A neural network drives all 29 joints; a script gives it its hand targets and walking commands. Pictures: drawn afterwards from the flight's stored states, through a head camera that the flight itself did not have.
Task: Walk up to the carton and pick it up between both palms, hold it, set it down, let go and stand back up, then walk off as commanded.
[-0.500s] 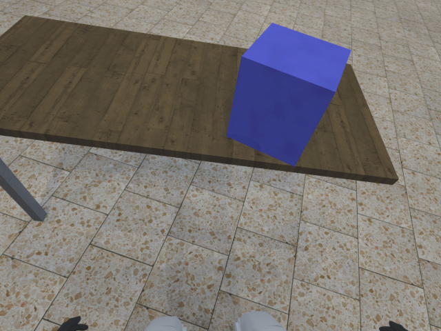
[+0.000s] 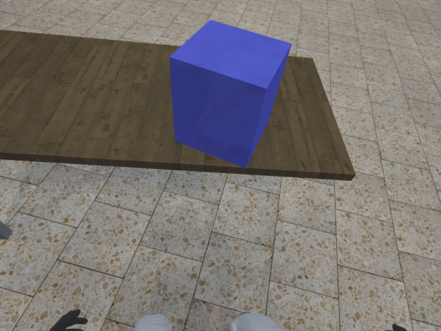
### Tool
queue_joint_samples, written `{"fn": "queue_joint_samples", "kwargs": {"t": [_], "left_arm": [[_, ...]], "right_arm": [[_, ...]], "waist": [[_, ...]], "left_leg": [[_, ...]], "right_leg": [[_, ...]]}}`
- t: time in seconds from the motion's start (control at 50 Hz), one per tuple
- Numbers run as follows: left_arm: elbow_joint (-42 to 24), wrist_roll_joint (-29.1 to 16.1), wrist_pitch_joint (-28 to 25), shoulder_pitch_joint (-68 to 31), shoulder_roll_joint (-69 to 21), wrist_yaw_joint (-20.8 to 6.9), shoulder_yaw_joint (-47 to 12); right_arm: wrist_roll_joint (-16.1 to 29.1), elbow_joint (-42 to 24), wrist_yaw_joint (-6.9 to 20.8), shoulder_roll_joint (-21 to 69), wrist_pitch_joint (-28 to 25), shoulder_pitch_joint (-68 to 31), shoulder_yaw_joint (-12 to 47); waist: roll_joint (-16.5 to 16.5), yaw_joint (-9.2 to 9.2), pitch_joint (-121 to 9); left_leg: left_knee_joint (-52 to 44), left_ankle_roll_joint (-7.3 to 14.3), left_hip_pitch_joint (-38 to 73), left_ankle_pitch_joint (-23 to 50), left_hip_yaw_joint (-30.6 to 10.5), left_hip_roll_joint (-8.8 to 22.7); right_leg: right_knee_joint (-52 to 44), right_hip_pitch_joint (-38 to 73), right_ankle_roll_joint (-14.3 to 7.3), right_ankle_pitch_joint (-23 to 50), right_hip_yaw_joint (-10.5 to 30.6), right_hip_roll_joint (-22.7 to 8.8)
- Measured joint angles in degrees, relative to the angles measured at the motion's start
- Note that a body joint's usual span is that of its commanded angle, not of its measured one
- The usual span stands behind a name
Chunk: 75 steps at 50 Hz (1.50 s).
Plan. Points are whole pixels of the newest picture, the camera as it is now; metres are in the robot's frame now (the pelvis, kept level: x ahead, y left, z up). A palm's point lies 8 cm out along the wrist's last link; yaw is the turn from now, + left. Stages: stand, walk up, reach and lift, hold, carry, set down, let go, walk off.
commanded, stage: walk up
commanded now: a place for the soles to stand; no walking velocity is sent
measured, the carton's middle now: (228, 96) +0.63 +0.01 +0.04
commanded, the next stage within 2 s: none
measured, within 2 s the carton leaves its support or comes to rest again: neither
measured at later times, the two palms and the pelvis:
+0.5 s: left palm out of the picture +0.12 +0.32 -0.09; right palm out of the picture +0.12 -0.31 -0.08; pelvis +0.05 +0.01 +0.00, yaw +0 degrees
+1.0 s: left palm (102, 312) +0.16 +0.22 -0.11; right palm out of the picture +0.12 -0.41 -0.07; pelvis +0.07 -0.08 +0.00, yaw -3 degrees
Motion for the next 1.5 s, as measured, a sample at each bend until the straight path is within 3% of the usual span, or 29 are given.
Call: {"fn": "queue_joint_samples", "kwargs": {"t": [0.08,0.18,0.3,0.42,0.46,0.56,0.78,0.88,0.94,1.02,1.12,1.28,1.34,1.4,1.5], "left_arm": [[0.26,0.0,-0.01,2.88,-0.01,0.06,-0.01],[0.32,0.0,-0.33,5.1,-0.01,0.07,-0.01],[-0.42,0.0,-0.96,5.24,-0.02,0.31,-0.01],[-1.79,0.0,-0.98,5.24,-0.03,0.36,-0.02],[-2.14,0.0,-0.97,4.8,-0.05,0.37,0.0],[-2.12,0.0,-0.97,2.53,-0.07,0.48,-0.01],[-1.09,0.0,-0.96,-0.53,-0.04,0.47,-0.01],[-0.75,0.0,-0.99,-0.71,-0.02,0.21,-0.01],[0.13,0.0,-1.69,0.46,-0.02,0.22,0.0],[1.98,0.0,-1.78,3.07,-0.16,0.41,0.0],[2.22,0.0,-1.8,4.41,-0.17,0.74,0.0],[0.45,0.0,-1.82,4.31,-0.18,1.25,-0.02],[-0.37,0.0,-1.81,3.7,-0.19,1.28,-0.01],[-0.19,0.0,-1.62,1.91,-0.31,1.76,0.0],[0.34,0.0,-1.6,0.29,-0.29,2.07,-0.01]], "right_arm": [[0.01,-0.05,0.7,-0.04,0.77,0.03,-0.73],[0.0,-0.05,1.9,-0.04,1.36,0.03,-1.11],[0.01,-0.08,2.21,-0.05,1.3,0.04,-0.66],[0.01,-0.11,2.21,-0.07,-0.27,0.06,-0.51],[0.01,-0.09,2.12,-0.06,-1.58,0.38,-0.54],[0.01,-0.07,1.5,-0.06,-2.41,1.5,-0.34],[0.01,-0.06,1.26,-0.05,-2.22,1.52,-0.83],[0.01,-0.07,1.28,-0.04,-1.8,1.52,-1.45],[0.0,0.03,1.41,-0.01,-0.38,1.39,-1.37],[0.01,-0.05,1.42,-0.06,1.49,1.42,-0.95],[0.0,-0.06,2.22,-0.06,1.53,1.43,-1.24],[0.0,-0.1,2.44,-0.08,1.39,1.45,-0.71],[0.01,-0.11,2.47,-0.08,0.05,1.63,-0.64],[0.0,-0.06,2.45,-0.03,-0.45,2.78,0.28],[0.01,-0.07,2.11,-0.02,-1.16,2.78,-0.26]], "waist": [[2.44,-0.06,-0.45],[6.31,-0.08,-0.5],[8.04,-0.1,-0.62],[7.98,-0.13,-0.65],[7.38,-0.13,-0.5],[4.25,-0.13,-0.52],[-1.85,-0.09,-0.54],[-1.39,-0.06,-0.58],[0.32,-0.03,-0.25],[2.61,-0.05,-1.4],[6.74,-0.09,-1.41],[10.54,-0.12,-1.42],[10.09,-0.14,-1.32],[7.26,-0.15,-1.32],[4.14,-0.13,-1.33]], "left_leg": [[7.09,0.62,-3.08,0.36,-0.1,-4.26],[7.08,0.66,-3.73,1.4,-0.15,-5.27],[3.25,0.66,-3.76,1.38,-0.18,-5.27],[-7.06,1.81,-3.53,0.59,-0.22,-5.15],[-12.43,2.59,-2.33,5.94,-0.16,-5.56],[-12.22,2.39,0.02,5.67,-0.2,-5.99],[-12.23,0.02,1.01,4.75,-0.16,-3.24],[-12.15,-1.74,1.01,4.52,-0.12,-1.32],[-5.66,0.12,-0.12,1.85,-0.54,0.0],[6.94,0.92,-4.0,1.45,-1.58,-4.85],[7.21,0.95,-4.72,1.72,-1.66,-6.87],[1.73,1.06,-4.73,1.08,-1.73,-5.45],[-8.66,2.1,-3.15,2.37,-1.65,-5.38],[-7.75,2.88,-2.71,3.6,-1.46,-7.37],[-8.11,2.96,-2.4,3.34,-1.44,-6.9]], "right_leg": [[-2.38,2.36,-0.57,0.34,-0.05,0.5],[-3.74,3.51,-1.58,0.57,-0.14,2.09],[-3.77,3.52,-1.74,-0.36,-0.18,2.21],[-3.71,3.5,-1.43,-1.47,-0.32,2.23],[-1.67,3.29,-1.29,-2.56,-0.13,2.04],[12.67,-1.18,-1.29,-2.98,0.77,2.15],[12.05,-2.86,-1.28,-3.15,0.91,0.62],[1.68,-2.59,-1.28,-3.85,0.35,-1.7],[-0.04,-1.91,0.13,2.43,-0.75,-0.95],[-0.29,-0.65,0.35,1.21,-1.02,-0.89],[-2.09,0.25,0.15,1.71,-1.6,-0.56],[-2.12,0.25,0.14,0.64,-2.29,-0.57],[-0.38,-0.07,0.05,-0.68,-2.59,-0.96],[6.61,-1.44,-0.22,-3.67,-1.49,-1.31],[9.2,-2.81,-0.22,-3.91,-1.43,-1.08]]}}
